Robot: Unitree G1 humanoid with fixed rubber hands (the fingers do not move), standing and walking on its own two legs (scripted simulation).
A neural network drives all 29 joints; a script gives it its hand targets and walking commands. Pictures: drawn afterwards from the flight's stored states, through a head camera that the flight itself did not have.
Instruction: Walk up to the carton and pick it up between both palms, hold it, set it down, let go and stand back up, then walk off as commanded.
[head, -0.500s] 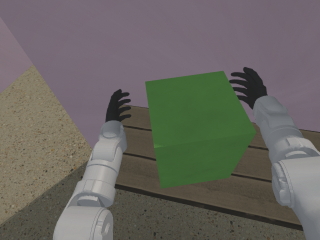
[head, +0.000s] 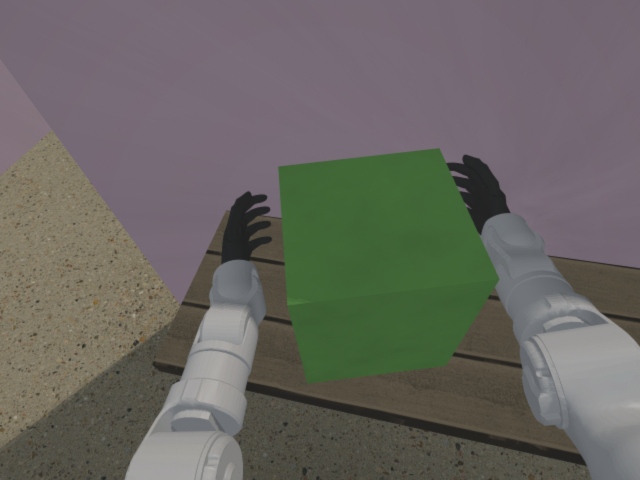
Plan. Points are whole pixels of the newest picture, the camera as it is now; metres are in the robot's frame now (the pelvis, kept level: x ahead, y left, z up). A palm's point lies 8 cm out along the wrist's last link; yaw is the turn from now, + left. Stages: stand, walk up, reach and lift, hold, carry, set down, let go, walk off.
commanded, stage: reach and lift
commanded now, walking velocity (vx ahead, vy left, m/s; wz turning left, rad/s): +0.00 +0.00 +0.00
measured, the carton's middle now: (368, 274) +0.40 +0.03 +0.00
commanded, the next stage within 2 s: none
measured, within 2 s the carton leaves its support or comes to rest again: neither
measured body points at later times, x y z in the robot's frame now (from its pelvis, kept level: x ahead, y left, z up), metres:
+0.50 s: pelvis -0.01 -0.01 +0.00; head +0.06 -0.02 +0.44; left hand +0.38 +0.20 +0.07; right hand +0.48 -0.09 +0.07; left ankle -0.03 +0.18 -0.74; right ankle +0.02 -0.10 -0.74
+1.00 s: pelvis +0.00 -0.01 +0.00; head +0.06 +0.00 +0.45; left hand +0.37 +0.20 +0.07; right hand +0.47 -0.09 +0.08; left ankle -0.03 +0.17 -0.74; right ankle +0.02 -0.10 -0.74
